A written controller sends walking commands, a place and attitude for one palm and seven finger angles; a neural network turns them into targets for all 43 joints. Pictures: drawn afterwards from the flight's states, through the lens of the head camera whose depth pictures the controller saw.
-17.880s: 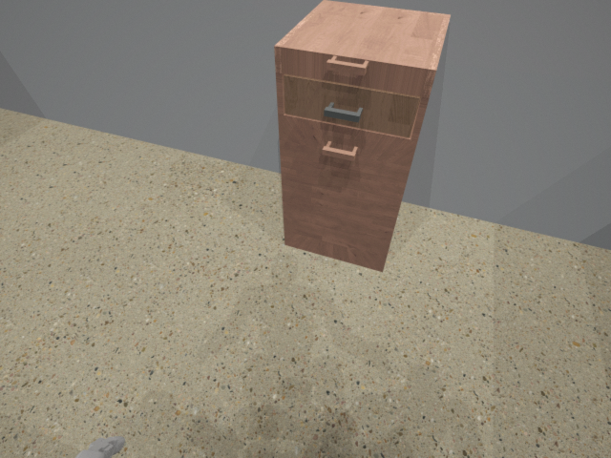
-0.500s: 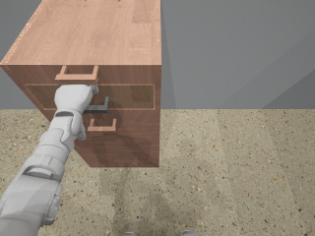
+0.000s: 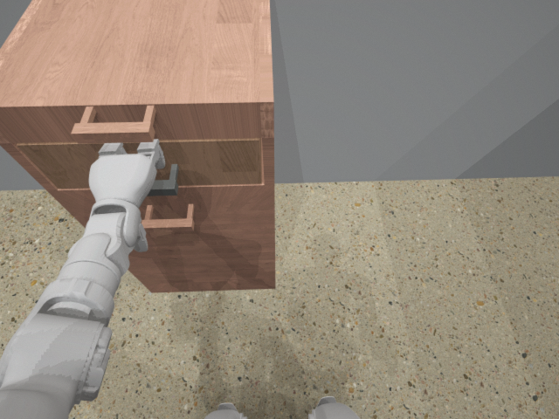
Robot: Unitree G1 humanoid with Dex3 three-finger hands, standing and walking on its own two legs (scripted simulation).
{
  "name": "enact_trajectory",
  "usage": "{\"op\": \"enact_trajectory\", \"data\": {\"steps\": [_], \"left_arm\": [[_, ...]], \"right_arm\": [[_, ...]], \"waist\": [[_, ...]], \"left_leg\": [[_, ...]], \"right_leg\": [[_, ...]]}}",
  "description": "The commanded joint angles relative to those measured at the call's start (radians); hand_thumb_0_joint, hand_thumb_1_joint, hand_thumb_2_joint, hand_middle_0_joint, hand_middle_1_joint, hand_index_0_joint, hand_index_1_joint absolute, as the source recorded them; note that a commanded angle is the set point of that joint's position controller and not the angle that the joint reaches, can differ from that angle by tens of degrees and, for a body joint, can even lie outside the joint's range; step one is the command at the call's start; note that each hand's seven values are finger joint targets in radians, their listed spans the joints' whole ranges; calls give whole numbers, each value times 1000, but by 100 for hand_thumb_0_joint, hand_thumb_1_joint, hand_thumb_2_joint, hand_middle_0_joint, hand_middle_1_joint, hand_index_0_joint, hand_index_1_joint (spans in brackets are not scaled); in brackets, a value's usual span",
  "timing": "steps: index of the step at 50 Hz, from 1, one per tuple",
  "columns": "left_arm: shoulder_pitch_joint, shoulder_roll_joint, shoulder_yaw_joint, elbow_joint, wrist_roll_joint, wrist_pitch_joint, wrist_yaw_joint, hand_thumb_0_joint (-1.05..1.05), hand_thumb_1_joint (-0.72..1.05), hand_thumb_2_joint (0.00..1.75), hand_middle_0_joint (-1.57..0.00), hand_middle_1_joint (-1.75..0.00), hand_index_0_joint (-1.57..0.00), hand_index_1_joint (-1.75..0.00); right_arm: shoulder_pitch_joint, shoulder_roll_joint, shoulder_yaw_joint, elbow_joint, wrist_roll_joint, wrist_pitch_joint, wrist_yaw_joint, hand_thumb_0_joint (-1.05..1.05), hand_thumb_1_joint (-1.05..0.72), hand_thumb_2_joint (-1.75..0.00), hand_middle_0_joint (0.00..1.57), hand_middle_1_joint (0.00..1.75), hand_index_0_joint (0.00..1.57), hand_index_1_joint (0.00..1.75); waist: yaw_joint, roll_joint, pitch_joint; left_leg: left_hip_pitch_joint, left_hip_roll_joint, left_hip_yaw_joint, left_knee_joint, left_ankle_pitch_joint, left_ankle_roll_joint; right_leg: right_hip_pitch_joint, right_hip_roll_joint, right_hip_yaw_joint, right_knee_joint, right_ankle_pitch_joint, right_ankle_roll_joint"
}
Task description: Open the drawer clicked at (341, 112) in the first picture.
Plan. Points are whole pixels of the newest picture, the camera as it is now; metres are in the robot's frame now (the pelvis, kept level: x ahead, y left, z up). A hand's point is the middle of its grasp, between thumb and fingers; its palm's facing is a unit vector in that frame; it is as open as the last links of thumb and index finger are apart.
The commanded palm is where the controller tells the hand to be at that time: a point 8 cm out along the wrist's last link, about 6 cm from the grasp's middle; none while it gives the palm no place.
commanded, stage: lower the fingers behind the handle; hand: left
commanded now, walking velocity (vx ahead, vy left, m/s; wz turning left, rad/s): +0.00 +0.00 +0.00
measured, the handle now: (148, 179) +0.51 +0.21 -0.02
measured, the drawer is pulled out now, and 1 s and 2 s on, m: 0.00 0.00 0.00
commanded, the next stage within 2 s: lift the fingers back up to retry in 1.04 s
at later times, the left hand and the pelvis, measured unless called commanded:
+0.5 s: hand (139, 202) +0.45 +0.22 -0.01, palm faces -0.02 +0.01 -1.00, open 13.8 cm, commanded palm +0.43 +0.22 +0.02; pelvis -0.01 +0.00 -0.01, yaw +0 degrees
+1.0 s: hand (139, 200) +0.46 +0.22 -0.01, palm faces -0.04 +0.03 -1.00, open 13.8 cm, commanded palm +0.44 +0.21 +0.02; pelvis -0.04 +0.00 -0.03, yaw +0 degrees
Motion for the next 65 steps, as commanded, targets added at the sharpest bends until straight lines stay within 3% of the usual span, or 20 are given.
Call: {"op": "enact_trajectory", "data": {"steps": [1,4,6,7,9,12,14,17,22,23,26,30,44,46,50,51,55,62,63,65], "left_arm": [[-448,211,30,-180,-16,14,19,0,-50,30,-30,-120,-30,-120],[-423,218,41,-214,-21,-20,0,0,-50,30,-30,-120,-30,-120],[-407,228,52,-198,-21,-39,-5,0,-50,30,-30,-120,-30,-120],[-387,180,16,-168,-20,-40,-8,0,-50,30,-30,-120,-30,-120],[-347,219,52,-147,-16,-43,-6,0,-50,30,-30,-120,-30,-120],[-360,222,56,-167,-5,-51,10,0,-50,30,-30,-120,-30,-120],[-341,202,41,-127,0,-36,20,0,-50,30,-30,-120,-30,-120],[-346,211,52,-130,4,-22,32,0,-50,30,-30,-120,-30,-120],[-334,209,42,-88,-8,17,25,0,-50,30,-30,-120,-30,-120],[-344,185,19,-76,-9,25,21,0,-50,30,-30,-120,-30,-120],[-360,212,32,-56,-12,32,8,0,-50,30,-30,-120,-30,-120],[-373,185,-7,-11,-12,38,-15,0,-50,30,-30,-120,-30,-120],[-438,205,-13,-11,-29,36,-58,0,-50,30,-30,-120,-30,-120],[-470,211,-13,-11,-36,34,-64,0,-50,30,-30,-120,-30,-120],[-448,258,14,-5,-33,28,-73,0,-50,30,-30,-120,-30,-120],[-449,235,-1,-5,-39,28,-77,0,-50,30,-30,-120,-30,-120],[-476,236,-16,7,-27,25,-77,0,-50,30,-30,-120,-30,-120],[-581,287,10,-85,-34,31,-69,0,-50,30,-30,-120,-30,-120],[-556,316,37,-88,-34,33,-69,0,-50,30,-30,-120,-30,-120],[-581,293,21,-120,-41,32,-68,0,-50,30,-30,-120,-30,-120]], "right_arm": [[106,-157,-54,-64,-6,-16,-16,0,-90,-90,20,30,20,30],[110,-152,-56,-65,-8,-22,-24,0,-90,-90,20,30,20,30],[113,-151,-55,-57,-11,-25,-27,0,-90,-90,20,30,20,30],[113,-146,-54,-57,-8,-28,-26,0,-90,-90,20,30,20,30],[109,-153,-52,-52,-10,-27,-24,0,-90,-90,20,30,20,30],[110,-148,-51,-59,-11,-27,-21,0,-90,-90,20,30,20,30],[108,-150,-50,-57,-11,-26,-16,0,-90,-90,20,30,20,30],[114,-153,-54,-59,-13,-25,-13,0,-90,-90,20,30,20,30],[112,-156,-46,-64,-8,-20,-11,0,-90,-90,20,30,20,30],[111,-154,-46,-62,-6,-20,-13,0,-90,-90,20,30,20,30],[108,-161,-40,-64,-6,-20,-15,0,-90,-90,20,30,20,30],[115,-160,-32,-69,-1,-27,-22,0,-90,-90,20,30,20,30],[140,-164,-24,-78,4,-49,-36,0,-90,-90,20,30,20,30],[144,-166,-23,-75,5,-52,-39,0,-90,-90,20,30,20,30],[147,-170,-17,-78,7,-56,-43,0,-90,-90,20,30,20,30],[150,-167,-17,-77,8,-58,-42,0,-90,-90,20,30,20,30],[152,-169,-14,-77,12,-66,-45,0,-90,-90,20,30,20,30],[171,-168,-17,-82,11,-65,-50,0,-90,-90,20,30,20,30],[170,-170,-18,-80,11,-62,-49,0,-90,-90,20,30,20,30],[167,-165,-20,-84,11,-62,-53,0,-90,-90,20,30,20,30]], "waist": [[-30,-10,-395],[-18,1,-439],[-19,-11,-425],[-30,-12,-388],[-13,-14,-355],[-9,3,-392],[-13,-2,-356],[-11,-14,-398],[-11,-26,-390],[-27,-38,-366],[-29,-56,-341],[-47,-64,-302],[-56,-47,-340],[-72,-59,-328],[-55,-55,-335],[-57,-49,-340],[-72,-47,-291],[-73,3,-400],[-55,16,-415],[-64,16,-429]], "left_leg": [[262,-28,24,-60,394,33],[283,-28,23,-46,413,35],[263,-28,16,-36,412,34],[245,-28,18,-34,388,35],[215,-27,21,-29,367,34],[200,-30,20,-9,386,32],[182,-28,20,-5,370,29],[178,-28,19,10,378,31],[144,-32,21,11,337,32],[141,-29,21,13,324,34],[114,-29,16,14,279,36],[70,-29,15,24,218,39],[30,-26,4,49,118,43],[19,-23,-2,49,104,45],[-2,-27,4,50,91,46],[-3,-28,4,51,96,47],[-31,-27,1,53,50,46],[56,-27,-2,35,109,47],[80,-26,-4,26,127,44],[121,-24,-6,11,135,44]], "right_leg": [[198,17,-29,-97,375,-28],[209,16,-25,-85,394,-27],[195,16,-28,-74,387,-29],[169,16,-30,-76,369,-27],[148,16,-29,-71,348,-30],[143,15,-29,-44,368,-33],[113,18,-35,-40,344,-34],[116,18,-33,-25,352,-32],[120,16,-31,-22,330,-30],[99,17,-35,-27,316,-29],[80,16,-35,-27,267,-29],[34,13,-36,-21,207,-27],[-28,10,-39,3,91,-24],[-39,10,-39,2,81,-24],[-22,8,-32,3,73,-22],[-24,10,-34,4,77,-24],[-66,8,-35,2,32,-21],[-5,10,-34,-11,81,-19],[10,12,-36,-13,93,-23],[20,13,-38,-31,97,-20]]}}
